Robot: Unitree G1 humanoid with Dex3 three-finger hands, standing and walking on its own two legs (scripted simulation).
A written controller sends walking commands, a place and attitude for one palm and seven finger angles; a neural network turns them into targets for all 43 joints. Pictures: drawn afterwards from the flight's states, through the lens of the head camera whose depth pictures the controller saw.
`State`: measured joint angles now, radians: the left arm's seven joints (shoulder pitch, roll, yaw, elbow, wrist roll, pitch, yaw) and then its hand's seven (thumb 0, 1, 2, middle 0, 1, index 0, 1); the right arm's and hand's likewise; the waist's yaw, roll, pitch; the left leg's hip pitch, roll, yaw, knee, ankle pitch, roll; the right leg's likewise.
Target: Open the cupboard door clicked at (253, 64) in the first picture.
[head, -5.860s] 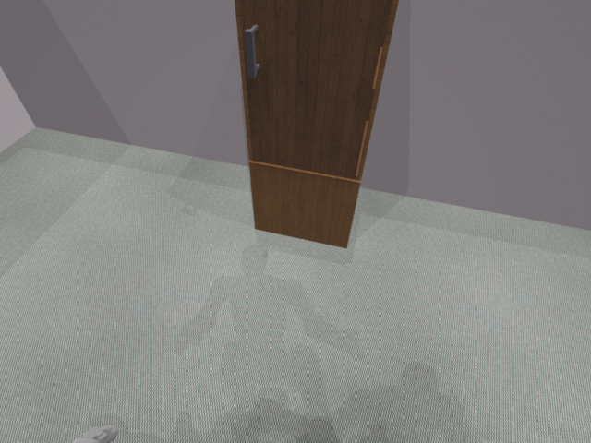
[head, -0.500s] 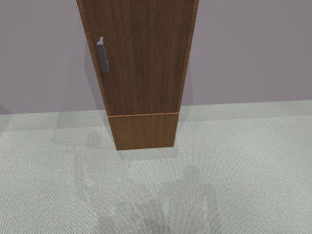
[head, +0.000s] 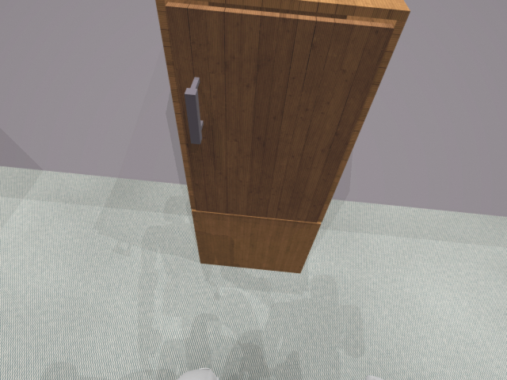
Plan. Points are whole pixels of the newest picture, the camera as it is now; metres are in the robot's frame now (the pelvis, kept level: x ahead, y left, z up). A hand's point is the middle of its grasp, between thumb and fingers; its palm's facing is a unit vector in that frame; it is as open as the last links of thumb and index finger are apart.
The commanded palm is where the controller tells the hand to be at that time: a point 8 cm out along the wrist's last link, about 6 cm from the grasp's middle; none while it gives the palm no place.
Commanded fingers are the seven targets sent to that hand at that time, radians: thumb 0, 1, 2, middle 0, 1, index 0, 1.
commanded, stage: come to a stop and stand still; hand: left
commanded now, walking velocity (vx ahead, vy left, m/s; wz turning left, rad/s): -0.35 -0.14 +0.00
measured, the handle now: (196, 111) +0.59 +0.19 +0.08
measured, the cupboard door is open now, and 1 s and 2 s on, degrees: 0 0 0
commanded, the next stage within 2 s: none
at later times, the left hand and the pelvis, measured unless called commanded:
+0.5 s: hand out of the picture +0.11 +0.13 -0.14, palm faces +0.03 -0.95 -0.30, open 7.3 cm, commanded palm none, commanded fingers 0.00 0.90 0.90 -0.20 -0.30 -0.20 -0.30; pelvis +0.03 -0.07 +0.01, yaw +0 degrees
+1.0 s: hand out of the picture -0.04 +0.14 -0.14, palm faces +0.11 -0.96 -0.25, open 7.4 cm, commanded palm none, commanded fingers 0.00 0.90 0.90 -0.20 -0.30 -0.20 -0.30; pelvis -0.01 -0.05 +0.03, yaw +1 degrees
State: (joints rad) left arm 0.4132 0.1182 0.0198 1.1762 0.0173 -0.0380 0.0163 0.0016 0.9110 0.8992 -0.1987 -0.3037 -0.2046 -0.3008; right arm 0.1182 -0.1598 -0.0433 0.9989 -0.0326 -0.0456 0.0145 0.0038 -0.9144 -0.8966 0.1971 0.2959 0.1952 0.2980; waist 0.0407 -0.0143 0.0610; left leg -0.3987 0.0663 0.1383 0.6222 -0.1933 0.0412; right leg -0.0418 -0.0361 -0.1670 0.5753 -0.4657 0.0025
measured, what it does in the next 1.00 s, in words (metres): steps on the spot: right foot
